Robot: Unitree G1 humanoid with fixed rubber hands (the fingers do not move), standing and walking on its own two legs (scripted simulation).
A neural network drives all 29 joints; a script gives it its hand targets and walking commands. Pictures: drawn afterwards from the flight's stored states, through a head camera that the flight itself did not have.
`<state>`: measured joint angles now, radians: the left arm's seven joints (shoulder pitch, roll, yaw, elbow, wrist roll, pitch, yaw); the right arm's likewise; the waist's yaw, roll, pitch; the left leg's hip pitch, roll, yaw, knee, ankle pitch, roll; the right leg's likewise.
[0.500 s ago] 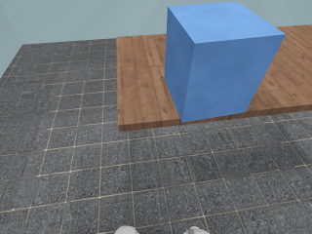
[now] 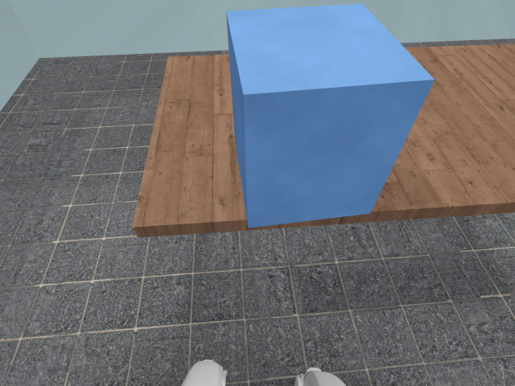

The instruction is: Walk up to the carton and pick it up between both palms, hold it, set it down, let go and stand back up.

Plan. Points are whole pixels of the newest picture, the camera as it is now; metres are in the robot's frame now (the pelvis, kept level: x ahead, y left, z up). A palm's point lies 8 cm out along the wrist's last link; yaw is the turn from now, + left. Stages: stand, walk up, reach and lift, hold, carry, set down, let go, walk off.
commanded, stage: walk up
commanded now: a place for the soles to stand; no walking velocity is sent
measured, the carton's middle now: (303, 119) +0.53 -0.04 +0.14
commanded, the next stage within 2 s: none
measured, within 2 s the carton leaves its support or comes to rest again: neither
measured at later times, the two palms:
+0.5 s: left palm out of the picture +0.10 +0.21 -0.13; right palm out of the picture +0.12 -0.46 -0.09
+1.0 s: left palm out of the picture +0.11 +0.17 -0.10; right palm out of the picture +0.20 -0.46 -0.10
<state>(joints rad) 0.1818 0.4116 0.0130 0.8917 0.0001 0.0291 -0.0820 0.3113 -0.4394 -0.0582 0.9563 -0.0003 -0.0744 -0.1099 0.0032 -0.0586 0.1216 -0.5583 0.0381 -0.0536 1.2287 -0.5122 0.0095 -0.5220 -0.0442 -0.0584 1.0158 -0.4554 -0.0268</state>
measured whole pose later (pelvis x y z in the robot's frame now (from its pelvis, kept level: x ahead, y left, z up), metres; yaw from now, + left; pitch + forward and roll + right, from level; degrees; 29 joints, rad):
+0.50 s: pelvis +0.05 -0.11 -0.01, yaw +4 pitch -2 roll +3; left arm 0.18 0.46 0.02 0.89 0.00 0.07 -0.07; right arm 0.29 -0.43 -0.05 0.96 0.00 -0.07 -0.14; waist 0.03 -0.10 0.11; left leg -0.58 0.08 -0.06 1.13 -0.50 0.00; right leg -0.56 -0.04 0.01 1.11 -0.52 -0.02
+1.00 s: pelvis +0.09 -0.15 +0.00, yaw +9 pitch -2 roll +1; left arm 0.19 0.40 0.02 0.89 0.00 0.01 -0.03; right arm 0.23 -0.40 -0.04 0.96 0.00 -0.06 -0.07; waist 0.03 -0.03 0.11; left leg -0.53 0.04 -0.06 1.05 -0.48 0.02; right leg -0.44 -0.02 -0.11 1.00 -0.52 -0.07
